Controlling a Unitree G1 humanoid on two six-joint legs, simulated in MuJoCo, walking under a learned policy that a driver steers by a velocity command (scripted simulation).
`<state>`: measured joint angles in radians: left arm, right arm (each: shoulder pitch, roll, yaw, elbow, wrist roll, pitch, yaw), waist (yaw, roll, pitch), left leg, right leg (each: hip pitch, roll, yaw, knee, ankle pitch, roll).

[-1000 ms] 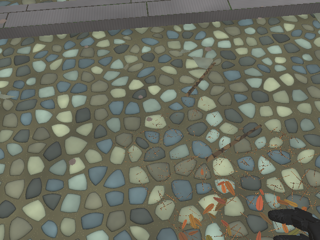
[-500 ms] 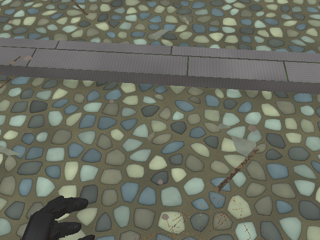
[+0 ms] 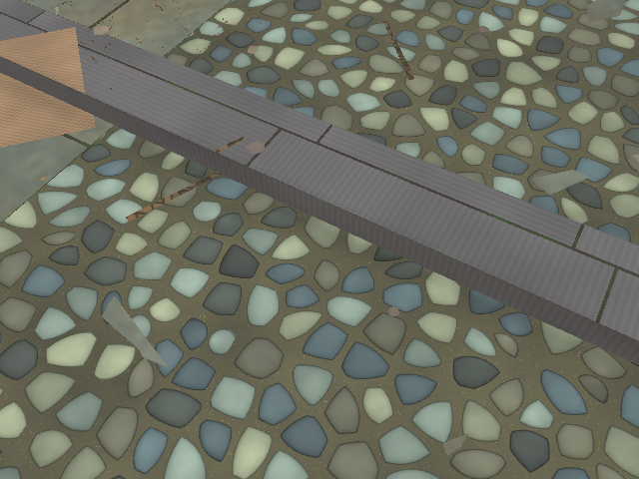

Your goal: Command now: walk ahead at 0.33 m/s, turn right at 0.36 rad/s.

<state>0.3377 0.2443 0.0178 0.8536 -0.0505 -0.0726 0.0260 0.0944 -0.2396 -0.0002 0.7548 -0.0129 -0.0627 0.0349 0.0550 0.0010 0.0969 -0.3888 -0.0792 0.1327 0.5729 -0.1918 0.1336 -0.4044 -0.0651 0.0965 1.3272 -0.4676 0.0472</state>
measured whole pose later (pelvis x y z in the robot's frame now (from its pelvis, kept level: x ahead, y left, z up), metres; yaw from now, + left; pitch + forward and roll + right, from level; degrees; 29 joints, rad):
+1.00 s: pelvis +0.26 -0.03 +0.02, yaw -44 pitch +1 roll -1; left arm 0.13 0.32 0.07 0.59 0.01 0.04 0.02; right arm 0.19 -0.26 -0.06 0.76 0.00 0.00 -0.01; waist -0.04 -0.03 0.04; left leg -0.28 -0.03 -0.11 0.45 -0.19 0.01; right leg -0.40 0.06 0.14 0.90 -0.47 0.08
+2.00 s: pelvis +0.29 -0.02 +0.01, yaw -29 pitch +1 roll +2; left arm 0.21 0.30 0.07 0.66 -0.02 0.06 -0.01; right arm 0.09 -0.27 -0.07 0.69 -0.01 0.03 -0.03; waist 0.01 0.01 0.06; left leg -0.22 0.05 0.24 0.48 -0.28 0.02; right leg -0.40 -0.09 -0.06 0.80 -0.41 0.06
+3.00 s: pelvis +0.69 -0.19 +0.02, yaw -19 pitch +4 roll -2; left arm 0.08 0.28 -0.02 0.63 0.08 -0.04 -0.04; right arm 0.52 -0.29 -0.04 0.81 0.00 -0.05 0.00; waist -0.07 -0.01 -0.02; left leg 0.04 -0.13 -0.20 0.25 -0.33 0.15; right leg -0.78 -0.11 0.00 1.20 -0.20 0.02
